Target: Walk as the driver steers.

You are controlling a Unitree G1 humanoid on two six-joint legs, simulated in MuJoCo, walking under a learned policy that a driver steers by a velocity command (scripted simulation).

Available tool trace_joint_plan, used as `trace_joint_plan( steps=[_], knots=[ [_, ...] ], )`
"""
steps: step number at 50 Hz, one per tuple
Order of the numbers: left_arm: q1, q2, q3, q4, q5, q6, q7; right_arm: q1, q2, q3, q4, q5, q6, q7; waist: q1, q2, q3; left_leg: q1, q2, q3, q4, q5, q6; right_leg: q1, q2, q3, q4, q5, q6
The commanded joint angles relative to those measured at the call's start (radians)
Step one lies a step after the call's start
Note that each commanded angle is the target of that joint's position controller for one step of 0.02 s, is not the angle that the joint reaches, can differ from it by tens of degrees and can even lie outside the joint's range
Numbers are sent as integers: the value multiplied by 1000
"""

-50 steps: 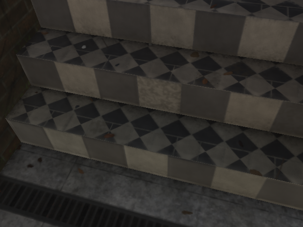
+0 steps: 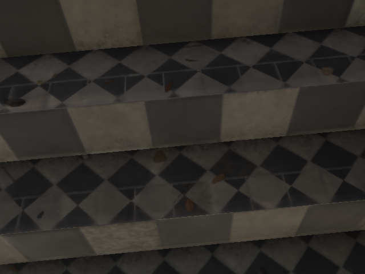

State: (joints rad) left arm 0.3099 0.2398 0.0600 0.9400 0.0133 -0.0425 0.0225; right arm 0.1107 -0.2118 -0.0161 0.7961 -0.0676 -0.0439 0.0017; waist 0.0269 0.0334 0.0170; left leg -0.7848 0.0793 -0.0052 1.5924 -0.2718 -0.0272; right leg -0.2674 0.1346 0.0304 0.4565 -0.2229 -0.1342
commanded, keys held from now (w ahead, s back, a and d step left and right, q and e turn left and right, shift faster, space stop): w+e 0.42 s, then w+q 0.58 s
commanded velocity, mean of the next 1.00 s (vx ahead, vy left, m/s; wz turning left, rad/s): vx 0.50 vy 0.00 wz -0.16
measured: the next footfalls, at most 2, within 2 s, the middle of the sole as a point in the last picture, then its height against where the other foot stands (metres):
left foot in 0.36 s outside the picture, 0.21 m higher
right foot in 0.92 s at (287, 173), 0.20 m higher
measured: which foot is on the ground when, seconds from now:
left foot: up 0.00-0.34, down 0.36-0.94, up 0.96-1.00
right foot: down 0.00-0.36, up 0.38-0.90, down 0.92-1.00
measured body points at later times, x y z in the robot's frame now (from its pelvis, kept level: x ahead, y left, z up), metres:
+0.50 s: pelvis +0.23 +0.06 +0.11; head +0.25 +0.06 +0.56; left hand +0.43 +0.28 +0.00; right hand +0.32 -0.21 +0.01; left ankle +0.32 +0.14 -0.53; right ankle +0.11 -0.04 -0.42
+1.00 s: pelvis +0.51 -0.09 +0.28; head +0.53 -0.09 +0.73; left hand +0.77 +0.06 +0.21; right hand +0.43 -0.31 +0.13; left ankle +0.35 +0.10 -0.33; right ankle +0.58 -0.22 -0.33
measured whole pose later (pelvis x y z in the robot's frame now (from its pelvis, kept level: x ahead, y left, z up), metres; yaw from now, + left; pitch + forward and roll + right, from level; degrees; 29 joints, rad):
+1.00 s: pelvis +0.51 -0.09 +0.28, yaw -5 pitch +10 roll -4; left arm -0.08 0.13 -0.05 0.74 0.02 0.00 -0.05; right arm 0.44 -0.17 -0.06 1.08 -0.05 -0.11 0.12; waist -0.01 0.08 -0.13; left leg -0.46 0.06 -0.22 1.24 0.04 0.11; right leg -0.96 -0.03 -0.15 1.28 -0.50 -0.07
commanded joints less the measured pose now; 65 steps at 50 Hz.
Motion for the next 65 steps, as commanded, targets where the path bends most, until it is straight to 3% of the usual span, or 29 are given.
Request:
trace_joint_plan(
  steps=[1,9,13,15,18,20,21,24,27,28,29,30,31,34,38,40,42,43,45,46,47,48,49,50,52,53,55,62,65],
  knots=[
    [45,141,23,-56,2,-17,18,8,-41,0,-87,-6,19,-2,-23,-58,-76,-131,-15,50,46,51,-14,86,-235,260,-81,520,-136],
    [278,152,16,12,16,-40,36,-328,44,50,-342,-10,18,-25,90,-134,38,-915,-26,-31,696,-341,49,465,-381,565,-142,78,-203],
    [259,125,-5,46,-8,-33,35,-492,82,91,-496,-9,34,-29,88,-81,120,-702,-19,43,325,-404,57,191,-278,450,-329,90,-129],
    [121,135,8,-18,-19,-4,48,-340,105,103,-492,-2,60,-28,-9,-95,-18,8,-37,109,-27,-306,92,-94,-274,296,-481,616,-115],
    [-42,300,67,-117,-77,-56,15,262,-88,-19,-276,26,38,-43,-303,-152,-467,710,-151,41,-429,-193,122,44,-268,191,178,1797,-25],
    [-43,88,42,-225,-1,-83,-59,276,-285,-86,-206,16,46,-78,-198,446,-538,760,300,-1010,-1215,-238,262,-314,69,216,1037,71,58],
    [-30,45,37,-242,62,-60,-65,77,-192,-77,-233,40,62,-81,-95,264,-433,591,303,-1088,-1241,-599,283,-407,-4,238,1321,68,48],
    [-63,-110,-26,-307,69,-11,-31,18,37,-20,-43,41,33,-74,34,-48,77,165,193,-618,-1118,-652,215,-668,-38,150,1495,91,28],
    [-99,-199,-70,-354,25,7,-4,142,100,-9,115,12,-22,-24,66,33,98,263,141,-338,-1139,-285,160,-867,-29,195,1649,59,12],
    [-64,-69,-94,-303,-27,15,-79,98,59,-1,83,-41,-30,7,-27,80,-10,336,45,-329,-1157,-218,282,-1050,35,380,1463,225,-102],
    [-194,-178,-71,-394,39,-4,-25,161,28,-35,143,35,-51,6,67,4,61,343,109,-212,-1199,-107,166,-898,-31,163,1530,124,-6],
    [-239,-134,-79,-400,47,-8,-11,132,20,-23,147,47,-62,9,73,-44,76,278,71,-144,-1233,7,167,-864,-57,85,1420,120,21],
    [-255,60,-73,-397,-21,15,-78,43,-89,-33,67,-59,-39,31,-7,-28,-205,304,16,-126,-1265,-21,270,-859,-14,126,1265,289,-22],
    [-258,-72,-118,-346,43,66,-116,384,-20,-10,210,-73,-29,60,-66,19,-88,686,161,-321,-1251,-44,333,-1360,-54,162,1828,135,-67],
    [-501,-105,-160,-422,19,24,-70,515,55,41,334,-108,-50,78,-71,39,-8,803,180,-267,-1340,-100,256,-1584,-223,39,1760,-77,-134],
    [-754,-76,-156,-517,24,50,-77,553,-2,30,355,-105,-55,82,-131,51,-44,516,149,-218,-1464,17,233,-1308,-285,-65,1475,16,-149],
    [-917,-127,-194,-584,31,109,-122,469,-82,8,351,-18,-50,127,-60,105,-81,37,165,-153,-1671,296,283,-645,-227,-131,1170,-179,-108],
    [-744,-116,-174,-512,23,115,-149,417,-157,-7,299,40,-77,143,43,256,-158,182,206,-130,-1583,1017,329,-501,-122,-217,1162,-208,-31],
    [-427,40,-114,-370,13,115,-140,339,-249,-47,258,85,-120,155,147,227,-352,675,218,-85,-1285,1770,258,-400,-37,-214,711,-111,-22],
    [-223,74,-88,-284,33,106,-109,367,-232,-75,301,43,-100,159,185,152,-457,645,189,-115,-995,1641,218,-151,-74,-25,449,30,-59],
    [135,90,-85,-157,40,81,-108,598,-36,-25,326,-50,-80,183,150,-229,-843,288,42,-194,-610,832,208,459,-375,534,323,509,-322],
    [287,191,-43,-115,36,74,-112,604,-27,-52,356,-10,-51,199,201,-320,-698,6,-135,-365,-74,476,185,357,-540,1074,-60,-27,-309],
    [16,211,24,-90,-11,17,-22,280,-42,-91,132,62,-104,66,93,-219,-531,81,-123,-211,319,274,135,181,-522,897,-41,-320,-185],
    [-148,136,12,-53,-30,-3,8,103,50,-66,29,45,-97,22,18,-140,-381,-53,-63,-178,358,378,145,27,-489,685,34,-589,-107],
    [-164,-96,-43,81,28,-31,36,-2,153,-22,-77,32,-68,-13,-64,-130,-96,-183,-87,-170,493,446,195,-241,-428,401,95,-461,-31],
    [-232,-172,-105,14,35,-30,-66,126,141,2,95,76,-6,67,-31,-67,-46,-289,-83,-303,593,402,289,-271,-448,360,-61,-132,-81],
    [-87,-159,-94,93,27,-48,-98,110,67,-26,61,41,12,115,-68,-19,-68,-495,-110,-240,640,334,367,-106,-440,229,-40,148,-114],
    [-57,-101,-103,164,131,-72,-103,-175,50,41,-93,82,47,114,-143,27,-93,-697,-33,-25,649,220,392,-131,-344,-174,-278,-13,-68],
    [13,-2,-100,154,92,-53,-156,-452,-46,40,-196,85,123,77,-65,-117,-178,-361,-33,132,146,-68,291,-214,-357,-274,-474,237,-126]
  ],
)
Keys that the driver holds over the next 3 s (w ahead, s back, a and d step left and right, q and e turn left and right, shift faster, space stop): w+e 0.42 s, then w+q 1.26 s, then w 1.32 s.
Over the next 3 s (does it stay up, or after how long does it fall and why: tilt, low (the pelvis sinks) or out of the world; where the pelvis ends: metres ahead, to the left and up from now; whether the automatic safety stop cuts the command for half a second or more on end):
stays up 1.45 0.06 1.14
